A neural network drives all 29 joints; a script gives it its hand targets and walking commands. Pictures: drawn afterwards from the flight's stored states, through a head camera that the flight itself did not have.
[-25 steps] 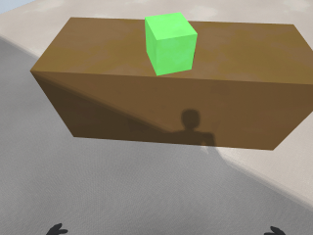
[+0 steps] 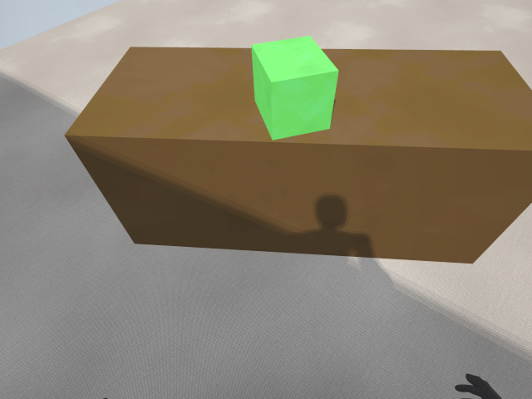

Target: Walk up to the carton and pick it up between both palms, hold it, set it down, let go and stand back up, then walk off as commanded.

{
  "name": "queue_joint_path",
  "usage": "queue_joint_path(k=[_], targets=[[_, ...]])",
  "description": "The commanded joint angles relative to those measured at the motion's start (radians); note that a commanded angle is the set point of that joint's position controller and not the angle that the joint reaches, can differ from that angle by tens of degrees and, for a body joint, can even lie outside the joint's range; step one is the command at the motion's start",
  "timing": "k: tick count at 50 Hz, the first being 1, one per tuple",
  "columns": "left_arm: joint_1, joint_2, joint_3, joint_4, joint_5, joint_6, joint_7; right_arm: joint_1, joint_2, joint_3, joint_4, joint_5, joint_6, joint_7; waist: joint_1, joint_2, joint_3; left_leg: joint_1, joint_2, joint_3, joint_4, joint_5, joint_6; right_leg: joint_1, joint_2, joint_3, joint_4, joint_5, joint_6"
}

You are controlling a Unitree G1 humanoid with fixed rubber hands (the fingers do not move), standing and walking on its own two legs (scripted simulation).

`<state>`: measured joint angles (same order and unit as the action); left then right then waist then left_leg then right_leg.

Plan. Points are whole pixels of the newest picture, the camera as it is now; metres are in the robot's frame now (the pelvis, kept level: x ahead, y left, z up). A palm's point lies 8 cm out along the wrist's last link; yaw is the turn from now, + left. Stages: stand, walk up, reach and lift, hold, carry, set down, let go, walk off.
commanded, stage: stand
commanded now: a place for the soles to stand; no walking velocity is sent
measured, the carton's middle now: (291, 87) +0.93 -0.02 -0.05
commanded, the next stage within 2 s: none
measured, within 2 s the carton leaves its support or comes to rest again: neither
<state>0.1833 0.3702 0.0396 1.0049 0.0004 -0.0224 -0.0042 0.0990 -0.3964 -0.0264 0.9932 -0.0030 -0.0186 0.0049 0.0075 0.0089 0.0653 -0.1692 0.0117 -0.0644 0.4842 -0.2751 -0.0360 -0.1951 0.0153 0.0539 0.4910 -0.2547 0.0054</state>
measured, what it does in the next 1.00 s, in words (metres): stands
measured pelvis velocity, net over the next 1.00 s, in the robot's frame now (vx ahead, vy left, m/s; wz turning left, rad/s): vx -0.01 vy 0.00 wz -0.01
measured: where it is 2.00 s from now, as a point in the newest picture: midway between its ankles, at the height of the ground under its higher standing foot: outside the picture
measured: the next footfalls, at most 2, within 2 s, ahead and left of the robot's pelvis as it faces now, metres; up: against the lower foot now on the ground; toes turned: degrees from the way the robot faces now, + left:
none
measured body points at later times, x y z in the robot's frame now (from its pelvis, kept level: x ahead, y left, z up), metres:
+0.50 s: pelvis -0.01 +0.00 +0.01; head +0.00 +0.00 +0.46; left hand +0.10 +0.31 -0.11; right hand +0.08 -0.32 -0.11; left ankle -0.01 +0.14 -0.74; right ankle +0.01 -0.13 -0.74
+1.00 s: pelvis -0.01 +0.00 +0.01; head +0.00 -0.01 +0.46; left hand +0.07 +0.31 -0.12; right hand +0.07 -0.32 -0.12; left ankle -0.01 +0.14 -0.74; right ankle +0.01 -0.13 -0.74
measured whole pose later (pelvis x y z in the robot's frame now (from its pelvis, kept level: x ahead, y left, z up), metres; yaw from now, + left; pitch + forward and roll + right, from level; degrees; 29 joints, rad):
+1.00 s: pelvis -0.01 +0.00 +0.01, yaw +0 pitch -3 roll +0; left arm 0.10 0.37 0.01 1.13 0.00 -0.01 -0.01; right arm 0.10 -0.38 -0.02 1.11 -0.01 -0.01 0.01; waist 0.00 0.00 0.06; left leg -0.11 0.03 -0.05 0.33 -0.18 -0.04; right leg -0.14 0.01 0.05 0.35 -0.17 0.00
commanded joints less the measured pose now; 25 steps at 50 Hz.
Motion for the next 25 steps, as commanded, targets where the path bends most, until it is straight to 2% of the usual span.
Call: queue_joint_path(k=[1, 2, 3, 4, 5, 6, 7, 8, 9, 10, 11, 12, 13, 14, 15, 16, 17, 18, 19, 20, 21, 22, 23, 24, 25], targets=[[-0.016, 0.176, 0.044, -0.071, -0.004, -0.011, 0.006, -0.049, -0.165, -0.036, -0.058, -0.002, -0.02, -0.004, -0.003, -0.039, -0.064, -0.008, 0.091, -0.086, -0.093, 0.104, 0.099, 0.002, -0.082, 0.088, -0.082, 0.103, -0.067], [-0.03, 0.167, 0.042, -0.054, -0.008, -0.011, 0.006, -0.04, -0.164, -0.033, -0.064, -0.003, -0.023, -0.005, -0.001, 0.021, -0.094, -0.017, 0.118, -0.116, -0.104, 0.13, 0.115, 0.037, -0.065, 0.059, -0.043, 0.141, -0.055], [-0.087, 0.182, 0.018, -0.029, -0.005, -0.008, 0.012, -0.064, -0.155, -0.023, -0.023, 0.006, -0.026, -0.005, -0.003, -0.003, -0.033, -0.039, 0.1, -0.064, -0.136, 0.148, 0.067, 0.029, -0.121, 0.095, -0.102, 0.188, -0.051], [-0.088, 0.186, 0.032, -0.048, -0.013, -0.012, 0.006, -0.096, -0.156, -0.024, -0.029, 0.0, -0.028, -0.007, 0.015, 0.041, -0.095, 0.012, 0.098, -0.056, -0.124, 0.179, 0.074, 0.048, -0.12, 0.104, -0.121, 0.226, -0.05], [-0.119, 0.202, 0.029, -0.038, -0.001, -0.015, 0.005, -0.103, -0.156, -0.025, -0.024, -0.004, -0.015, -0.012, -0.008, -0.047, -0.101, 0.052, 0.095, -0.046, -0.111, 0.225, 0.059, 0.043, -0.107, 0.072, -0.108, 0.266, -0.038], [-0.098, 0.225, 0.031, -0.023, 0.005, -0.021, 0.005, -0.077, -0.151, -0.023, -0.004, 0.001, -0.016, -0.012, 0.004, -0.005, -0.119, 0.067, 0.093, -0.036, -0.128, 0.273, 0.046, 0.079, -0.114, 0.083, -0.1, 0.306, -0.036], [-0.111, 0.199, 0.025, -0.002, 0.002, -0.021, 0.007, -0.07, -0.152, -0.027, -0.004, 0.0, -0.018, -0.018, -0.017, -0.025, -0.111, 0.069, 0.098, -0.034, -0.122, 0.289, 0.053, 0.079, -0.116, 0.085, -0.113, 0.305, -0.037], [-0.095, 0.197, 0.027, 0.011, -0.003, -0.029, 0.004, -0.048, -0.176, -0.029, 0.013, -0.006, -0.016, -0.016, 0.004, -0.03, -0.109, 0.083, 0.094, -0.029, -0.133, 0.283, 0.054, 0.074, -0.128, 0.092, -0.124, 0.302, -0.038], [-0.098, 0.163, 0.011, -0.004, -0.005, -0.024, 0.006, -0.06, -0.188, -0.033, 0.005, 0.0, -0.019, -0.009, 0.0, -0.03, -0.083, 0.058, 0.091, -0.028, -0.127, 0.231, 0.047, 0.06, -0.119, 0.078, -0.138, 0.311, -0.028], [-0.114, 0.177, 0.013, 0.012, -0.006, -0.02, 0.007, -0.093, -0.172, -0.027, 0.017, -0.005, -0.01, -0.01, -0.004, -0.043, -0.11, 0.088, 0.091, -0.043, -0.157, 0.236, 0.05, 0.075, -0.11, 0.059, -0.128, 0.296, -0.029], [-0.085, 0.199, 0.017, 0.028, -0.014, -0.018, 0.007, -0.039, -0.163, -0.03, 0.02, 0.002, -0.01, -0.003, -0.005, -0.002, -0.157, 0.104, 0.098, -0.03, -0.128, 0.268, 0.051, 0.117, -0.128, 0.07, -0.152, 0.291, -0.025], [-0.126, 0.221, 0.023, 0.034, -0.011, -0.017, 0.014, -0.068, -0.138, -0.018, 0.022, -0.001, -0.006, -0.012, -0.008, 0.007, -0.102, 0.073, 0.094, -0.028, -0.151, 0.251, 0.046, 0.078, -0.129, 0.089, -0.147, 0.286, -0.039], [-0.138, 0.187, 0.018, 0.025, 0.0, -0.018, 0.014, -0.091, -0.168, -0.022, 0.029, 0.0, -0.005, -0.013, -0.007, 0.029, -0.053, 0.057, 0.094, -0.02, -0.154, 0.236, 0.05, 0.048, -0.118, 0.083, -0.155, 0.258, -0.027], [-0.152, 0.189, 0.014, 0.028, -0.003, -0.018, 0.018, -0.091, -0.141, -0.021, 0.026, -0.006, -0.012, -0.005, -0.01, -0.064, -0.127, 0.064, 0.104, -0.05, -0.169, 0.232, 0.053, 0.105, -0.111, 0.062, -0.149, 0.264, -0.028], [-0.133, 0.207, 0.015, 0.054, 0.0, -0.011, 0.016, -0.076, -0.165, -0.024, 0.039, 0.001, -0.008, -0.01, -0.016, -0.031, -0.09, 0.079, 0.102, -0.032, -0.184, 0.208, 0.047, 0.074, -0.119, 0.072, -0.157, 0.235, -0.033], [-0.124, 0.192, 0.022, 0.054, -0.003, -0.008, 0.007, -0.082, -0.165, -0.024, 0.046, -0.004, -0.013, -0.009, 0.01, -0.024, -0.087, 0.073, 0.106, -0.042, -0.196, 0.217, 0.039, 0.08, -0.117, 0.067, -0.156, 0.206, -0.029], [-0.127, 0.158, 0.005, 0.051, -0.007, -0.007, 0.006, -0.08, -0.193, -0.037, 0.041, -0.004, -0.013, -0.009, -0.004, -0.027, -0.099, 0.068, 0.096, -0.037, -0.195, 0.219, 0.042, 0.096, -0.11, 0.058, -0.158, 0.221, -0.016], [-0.128, 0.191, 0.017, 0.063, -0.003, -0.011, 0.012, -0.078, -0.178, -0.029, 0.041, -0.007, -0.019, -0.009, -0.006, 0.014, -0.099, 0.061, 0.107, -0.045, -0.19, 0.185, 0.051, 0.079, -0.122, 0.086, -0.166, 0.192, -0.029], [-0.141, 0.196, 0.01, 0.046, -0.002, -0.015, 0.013, -0.09, -0.152, -0.017, 0.047, -0.005, -0.017, -0.001, 0.0, -0.002, -0.049, 0.049, 0.103, -0.04, -0.207, 0.167, 0.04, 0.054, -0.115, 0.075, -0.18, 0.193, -0.029], [-0.171, 0.187, 0.011, 0.057, 0.0, -0.003, 0.009, -0.054, -0.185, -0.028, 0.06, -0.012, -0.016, -0.005, -0.013, 0.034, -0.015, 0.023, 0.088, -0.011, -0.216, 0.159, 0.032, 0.053, -0.113, 0.07, -0.182, 0.168, -0.019], [-0.184, 0.216, 0.025, 0.04, 0.004, -0.009, 0.015, -0.043, -0.158, -0.031, 0.05, -0.003, -0.019, -0.002, -0.022, -0.055, -0.053, 0.043, 0.099, -0.041, -0.234, 0.153, 0.03, 0.051, -0.105, 0.057, -0.175, 0.118, -0.015], [-0.173, 0.209, 0.016, 0.054, 0.006, -0.011, 0.013, -0.077, -0.171, -0.035, 0.049, -0.012, -0.014, -0.005, -0.003, -0.006, -0.07, 0.075, 0.101, -0.033, -0.218, 0.195, 0.047, 0.054, -0.099, 0.062, -0.192, 0.091, -0.016], [-0.112, 0.189, 0.011, 0.068, -0.007, -0.012, 0.01, -0.095, -0.171, -0.028, 0.049, 0.002, -0.017, -0.002, 0.005, 0.031, -0.118, 0.096, 0.12, -0.047, -0.196, 0.159, 0.053, 0.06, -0.121, 0.088, -0.209, 0.148, -0.026], [-0.172, 0.194, 0.011, 0.06, 0.004, -0.012, 0.005, -0.061, -0.149, -0.036, 0.051, -0.004, -0.019, 0.0, -0.027, -0.01, -0.09, 0.056, 0.099, -0.033, -0.207, 0.146, 0.035, 0.074, -0.117, 0.057, -0.197, 0.106, -0.02], [-0.186, 0.195, 0.01, 0.052, -0.003, -0.01, 0.003, -0.089, -0.175, -0.031, 0.068, 0.003, -0.016, -0.008, 0.002, -0.017, -0.068, 0.014, 0.091, -0.035, -0.219, 0.129, 0.042, 0.077, -0.122, 0.08, -0.198, 0.141, -0.027]])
